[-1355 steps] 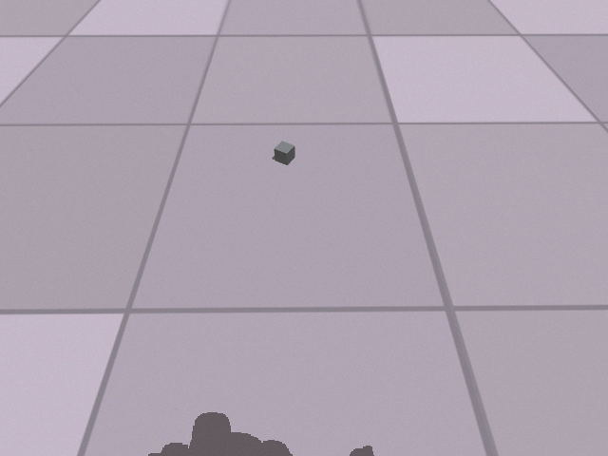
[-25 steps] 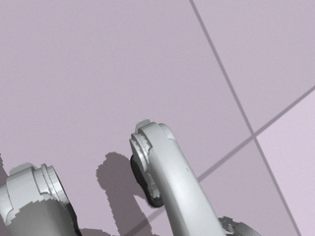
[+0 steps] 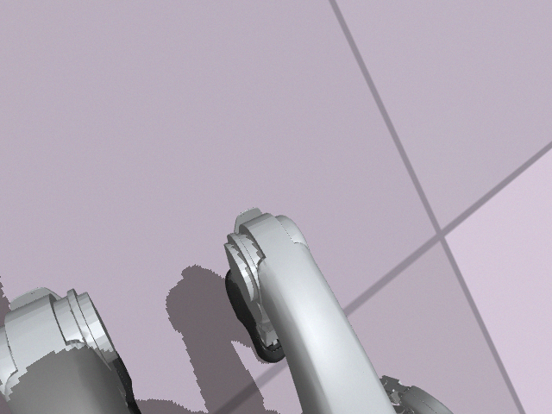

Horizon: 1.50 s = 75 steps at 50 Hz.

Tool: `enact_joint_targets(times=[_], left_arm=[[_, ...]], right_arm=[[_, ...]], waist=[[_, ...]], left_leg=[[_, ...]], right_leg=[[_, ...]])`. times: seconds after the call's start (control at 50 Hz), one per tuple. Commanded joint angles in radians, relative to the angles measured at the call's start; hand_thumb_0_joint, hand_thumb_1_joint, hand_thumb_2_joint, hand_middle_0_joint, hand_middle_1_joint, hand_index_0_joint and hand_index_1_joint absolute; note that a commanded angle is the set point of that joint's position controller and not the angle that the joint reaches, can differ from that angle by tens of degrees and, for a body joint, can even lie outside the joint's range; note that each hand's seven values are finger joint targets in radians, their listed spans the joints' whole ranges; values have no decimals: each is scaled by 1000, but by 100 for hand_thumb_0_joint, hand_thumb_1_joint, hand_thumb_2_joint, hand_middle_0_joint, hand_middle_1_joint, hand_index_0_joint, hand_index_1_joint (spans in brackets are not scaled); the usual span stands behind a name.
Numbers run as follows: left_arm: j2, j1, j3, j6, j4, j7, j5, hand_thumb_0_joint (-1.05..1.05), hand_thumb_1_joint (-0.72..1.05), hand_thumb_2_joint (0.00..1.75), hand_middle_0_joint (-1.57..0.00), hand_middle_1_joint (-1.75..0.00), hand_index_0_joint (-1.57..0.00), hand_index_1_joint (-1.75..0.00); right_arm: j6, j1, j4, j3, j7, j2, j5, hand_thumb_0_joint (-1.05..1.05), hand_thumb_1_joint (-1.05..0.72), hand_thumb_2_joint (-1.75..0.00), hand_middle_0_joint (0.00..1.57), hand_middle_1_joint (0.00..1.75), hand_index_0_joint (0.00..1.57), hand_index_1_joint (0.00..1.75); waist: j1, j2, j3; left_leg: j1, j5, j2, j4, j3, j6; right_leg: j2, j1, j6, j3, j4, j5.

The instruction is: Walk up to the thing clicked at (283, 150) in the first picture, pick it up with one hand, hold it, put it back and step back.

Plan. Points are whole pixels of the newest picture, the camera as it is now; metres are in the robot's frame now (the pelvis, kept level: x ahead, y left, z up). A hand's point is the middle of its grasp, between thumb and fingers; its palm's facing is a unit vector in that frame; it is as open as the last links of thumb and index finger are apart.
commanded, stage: rise first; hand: left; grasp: from above
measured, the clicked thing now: out of the picture +0.49 +0.29 -0.30
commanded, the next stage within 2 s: none
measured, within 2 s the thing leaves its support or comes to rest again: neither
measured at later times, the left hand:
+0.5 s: hand out of the picture +0.45 +0.33 -0.20, palm faces -0.10 -0.43 -0.90, open 14.2 cm
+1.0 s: hand out of the picture +0.45 +0.33 -0.21, palm faces -0.08 -0.44 -0.90, open 14.2 cm
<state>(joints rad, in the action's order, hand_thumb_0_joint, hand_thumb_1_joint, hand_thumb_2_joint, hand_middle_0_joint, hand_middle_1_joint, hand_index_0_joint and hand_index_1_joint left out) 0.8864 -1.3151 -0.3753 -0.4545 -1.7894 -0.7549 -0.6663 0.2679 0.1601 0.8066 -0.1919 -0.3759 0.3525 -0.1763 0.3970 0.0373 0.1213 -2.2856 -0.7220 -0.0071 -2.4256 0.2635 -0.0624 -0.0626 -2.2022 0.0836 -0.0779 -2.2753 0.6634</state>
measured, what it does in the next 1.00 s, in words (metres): stands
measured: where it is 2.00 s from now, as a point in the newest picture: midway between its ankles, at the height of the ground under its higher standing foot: (197, 369)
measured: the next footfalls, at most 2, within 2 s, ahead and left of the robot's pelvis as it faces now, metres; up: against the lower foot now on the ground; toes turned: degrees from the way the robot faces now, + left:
none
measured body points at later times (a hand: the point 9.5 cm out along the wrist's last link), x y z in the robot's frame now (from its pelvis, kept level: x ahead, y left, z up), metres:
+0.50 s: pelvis +0.00 +0.00 +0.00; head +0.28 +0.09 +0.34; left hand +0.45 +0.35 -0.15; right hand -0.01 -0.26 -0.06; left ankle +0.06 +0.14 -0.30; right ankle +0.11 -0.14 -0.30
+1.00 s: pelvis +0.00 +0.00 +0.00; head +0.28 +0.09 +0.34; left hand +0.45 +0.35 -0.15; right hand -0.02 -0.26 -0.05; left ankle +0.06 +0.14 -0.30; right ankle +0.11 -0.14 -0.30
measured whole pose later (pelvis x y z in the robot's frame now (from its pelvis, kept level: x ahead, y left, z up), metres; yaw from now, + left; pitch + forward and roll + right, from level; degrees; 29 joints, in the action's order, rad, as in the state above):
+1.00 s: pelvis +0.00 +0.00 +0.00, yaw +0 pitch +32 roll -13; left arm 0.91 -1.31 -0.38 -0.45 -1.77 -0.76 -0.65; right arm 0.29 0.18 0.83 -0.20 -0.39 0.36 -0.18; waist 0.40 0.05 0.14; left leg -2.27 -0.72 -0.01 -2.42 0.27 -0.06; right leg -0.06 -2.18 0.09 -0.09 -2.26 0.65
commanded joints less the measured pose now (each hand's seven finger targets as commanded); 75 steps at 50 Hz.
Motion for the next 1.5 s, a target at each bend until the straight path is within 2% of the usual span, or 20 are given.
enact_joint_targets(times=[0.0, 0.1, 0.16, 0.22, 0.3, 0.36, 0.42, 0.5, 0.58, 0.64, 0.76, 0.78, 0.86, 0.9, 1.04, 1.2, 1.32, 1.34, 1.38, 1.48], left_arm=[[193, -247, 32, 0, 86, -36, -20, 0, -56, 99, -10, -101, -8, -103], [194, -241, 29, 7, 102, -36, -9, 0, -56, 100, -10, -100, -8, -102], [202, -263, 41, 8, 139, -30, -7, 0, -55, 99, -11, -101, -9, -102], [230, -276, 20, 13, 164, -38, -12, 0, -54, 97, -12, -100, -10, -101], [171, -272, 46, 9, 148, -31, -12, 0, -57, 100, -10, -100, -8, -103], [180, -273, 39, 11, 137, -28, -5, 0, -58, 102, -10, -99, -7, -102], [159, -269, 66, 7, 124, -23, -13, 0, -57, 101, -11, -99, -9, -101], [192, -263, 41, 7, 98, -35, -19, 0, -55, 99, -11, -100, -9, -102], [193, -257, 46, 10, 85, -36, -20, 0, -55, 99, -11, -100, -9, -102], [198, -265, 39, 14, 99, -47, -19, 0, -55, 99, -11, -100, -9, -102], [240, -279, 15, 20, 137, -58, -8, 0, -56, 99, -11, -99, -9, -101], [216, -268, 24, 19, 110, -57, -4, 0, -57, 101, -11, -98, -8, -101], [213, -280, 31, 15, 136, -46, 7, 0, -58, 101, -10, -100, -8, -102], [222, -275, 29, 11, 134, -40, -5, 0, -57, 101, -10, -100, -8, -102], [203, -254, 47, -3, 113, -22, -18, 0, -57, 100, -10, -100, -8, -102], [191, -249, 61, 16, 92, -12, -8, 0, -56, 100, -9, -102, -8, -104], [221, -247, 46, 33, 75, -27, -22, 0, -56, 99, -9, -102, -8, -104], [218, -261, 54, 35, 95, -27, -18, 0, -56, 100, -9, -101, -7, -103], [225, -270, 39, 39, 86, -40, -19, 0, -58, 102, -9, -100, -7, -102], [247, -290, 35, 39, 123, -45, -14, 0, -57, 101, -9, -101, -7, -103]], right_arm=[[-3, 262, 44, 71, -2, 316, 4, 0, -91, -90, 20, 30, 20, 30], [1, 273, 58, 63, -7, 306, 3, 0, -91, -90, 20, 30, 20, 30], [5, 261, 66, 64, -7, 308, -3, 0, -91, -90, 20, 30, 20, 30], [9, 249, 55, 85, -4, 333, 4, 0, -91, -90, 20, 30, 20, 30], [9, 274, 69, 71, -11, 302, 2, 0, -91, -90, 20, 30, 20, 30], [8, 274, 76, 77, -6, 314, 7, 0, -91, -90, 20, 30, 20, 30], [9, 279, 83, 73, -7, 314, 4, 0, -91, -90, 20, 30, 20, 30], [10, 274, 71, 70, -6, 319, 2, 0, -91, -90, 20, 30, 20, 30], [12, 256, 75, 65, -5, 314, 0, 0, -91, -90, 20, 30, 20, 30], [14, 271, 67, 61, -7, 316, -5, 0, -91, -90, 20, 30, 20, 30], [23, 236, 52, 70, -7, 335, -6, 0, -91, -90, 20, 30, 20, 30], [21, 258, 76, 59, -8, 317, -6, 0, -91, -90, 20, 30, 20, 30], [24, 268, 82, 57, -13, 314, -9, 0, -91, -90, 20, 30, 20, 30], [25, 280, 73, 61, -13, 322, -3, 0, -91, -90, 20, 30, 20, 30], [15, 279, 74, 60, -13, 314, 6, 0, -91, -90, 20, 30, 20, 30], [22, 273, 76, 56, 0, 310, -4, 0, -91, -90, 20, 30, 20, 30], [32, 268, 80, 50, 4, 315, -8, 0, -91, -90, 20, 30, 20, 30], [33, 263, 77, 48, 5, 318, -11, 0, -91, -90, 20, 30, 20, 30], [36, 268, 74, 50, 7, 324, -8, 0, -91, -90, 20, 30, 20, 30], [47, 243, 76, 53, 8, 330, -22, 0, -91, -90, 20, 30, 20, 30]], waist=[[41, -418, -668], [35, -422, -671], [48, -425, -655], [30, -464, -684], [47, -475, -684], [36, -465, -682], [50, -443, -670], [45, -439, -658], [53, -427, -607], [48, -437, -647], [50, -472, -640], [49, -461, -645], [54, -452, -665], [49, -455, -697], [39, -464, -673], [69, -404, -606], [52, -434, -628], [69, -437, -624], [58, -453, -640], [68, -451, -623]], left_leg=[[469, 216, -33, 243, -143, 65], [479, 234, -36, 243, -142, 65], [476, 217, -34, 240, -142, 69], [518, 203, -39, 258, -134, 61], [525, 215, -39, 251, -136, 55], [520, 229, -42, 257, -132, 55], [496, 230, -38, 248, -134, 59], [506, 219, -37, 264, -122, 59], [500, 173, -37, 274, -114, 61], [524, 214, -40, 261, -123, 59], [532, 190, -40, 262, -123, 60], [530, 190, -41, 263, -124, 57], [501, 229, -38, 245, -145, 63], [503, 243, -39, 244, -145, 61], [527, 243, -42, 265, -128, 54], [472, 175, -33, 263, -126, 66], [500, 182, -40, 269, -125, 59], [509, 178, -38, 268, -120, 59], [526, 189, -43, 264, -121, 55], [497, 181, -36, 253, -142, 64]], right_leg=[[-16, 412, -94, -155, 216, -274], [-15, 418, -92, -156, 213, -289], [-11, 411, -87, -158, 215, -282], [-10, 391, -94, -163, 211, -262], [-10, 380, -98, -161, 209, -271], [-9, 393, -96, -162, 209, -285], [-11, 401, -94, -159, 213, -289], [-8, 390, -98, -162, 208, -278], [-4, 353, -95, -168, 216, -241], [-7, 393, -96, -161, 216, -276], [-3, 375, -93, -164, 217, -260], [-5, 386, -93, -165, 219, -257], [-8, 443, -85, -157, 227, -295], [-13, 449, -87, -152, 229, -302], [-9, 406, -95, -163, 211, -295], [-12, 386, -92, -158, 227, -238], [-9, 392, -95, -161, 223, -242], [-7, 391, -93, -165, 222, -243], [-6, 397, -96, -164, 222, -255], [-3, 428, -86, -160, 236, -249]])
